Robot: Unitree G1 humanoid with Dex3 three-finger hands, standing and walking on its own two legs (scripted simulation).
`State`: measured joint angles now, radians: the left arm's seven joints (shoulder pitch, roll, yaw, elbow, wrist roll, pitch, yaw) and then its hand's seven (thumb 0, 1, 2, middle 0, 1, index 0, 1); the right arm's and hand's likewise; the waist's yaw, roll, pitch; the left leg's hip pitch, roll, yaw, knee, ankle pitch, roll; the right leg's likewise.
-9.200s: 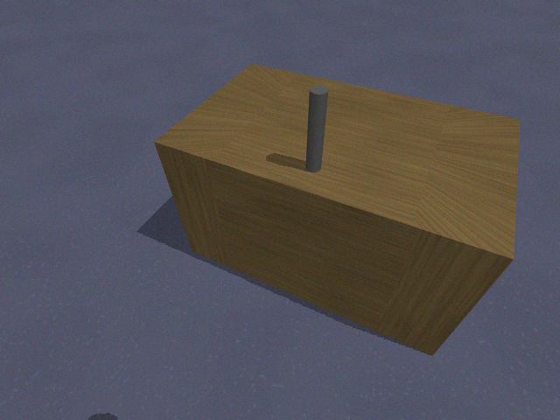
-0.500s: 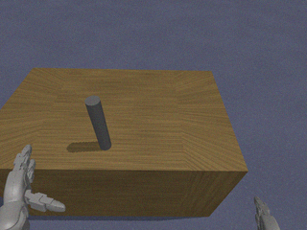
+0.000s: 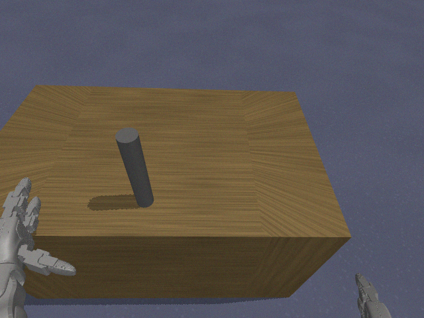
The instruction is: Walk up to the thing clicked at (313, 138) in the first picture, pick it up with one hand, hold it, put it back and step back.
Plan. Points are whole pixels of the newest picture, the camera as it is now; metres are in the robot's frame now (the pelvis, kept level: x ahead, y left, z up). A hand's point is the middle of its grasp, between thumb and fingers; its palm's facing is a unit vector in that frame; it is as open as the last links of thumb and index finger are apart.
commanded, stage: go down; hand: left
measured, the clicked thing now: (137, 172) +0.46 +0.20 -0.02
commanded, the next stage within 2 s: none
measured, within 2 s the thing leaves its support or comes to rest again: neither
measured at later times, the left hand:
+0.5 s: hand (34, 197) +0.34 +0.36 +0.05, palm faces +0.23 -0.97 +0.00, open 17.6 cm
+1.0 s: hand (29, 185) +0.37 +0.38 +0.05, palm faces +0.25 -0.97 +0.00, open 17.5 cm
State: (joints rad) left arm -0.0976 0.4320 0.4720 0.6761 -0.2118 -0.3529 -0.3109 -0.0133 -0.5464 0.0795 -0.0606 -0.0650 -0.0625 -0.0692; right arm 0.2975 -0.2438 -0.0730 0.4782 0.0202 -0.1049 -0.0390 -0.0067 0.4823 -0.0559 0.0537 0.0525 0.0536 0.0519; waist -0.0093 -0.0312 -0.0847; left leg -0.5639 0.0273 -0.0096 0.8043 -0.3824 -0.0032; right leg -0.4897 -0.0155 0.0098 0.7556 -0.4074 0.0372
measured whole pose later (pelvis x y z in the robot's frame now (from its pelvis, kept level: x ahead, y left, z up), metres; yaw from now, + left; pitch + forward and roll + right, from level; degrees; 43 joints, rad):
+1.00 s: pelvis -0.01 +0.00 -0.04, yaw +0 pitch +18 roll -3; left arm -0.47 0.77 0.72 1.00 -0.24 -0.30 -0.56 -0.01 -0.56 0.08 -0.05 -0.04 -0.05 -0.05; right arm 0.36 -0.28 0.02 0.29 0.01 -0.14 -0.05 -0.01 0.51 -0.05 0.05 0.05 0.05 0.05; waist -0.11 -0.03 -0.14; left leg -0.89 0.05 -0.05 1.05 -0.47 -0.01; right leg -0.80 0.01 -0.02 0.97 -0.49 0.03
